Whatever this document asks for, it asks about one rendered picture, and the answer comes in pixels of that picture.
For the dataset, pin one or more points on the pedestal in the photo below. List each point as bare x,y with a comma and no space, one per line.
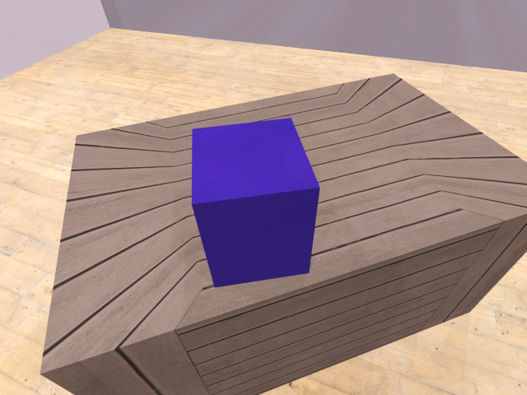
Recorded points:
419,216

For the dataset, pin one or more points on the carton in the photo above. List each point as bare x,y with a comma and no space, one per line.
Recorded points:
255,199

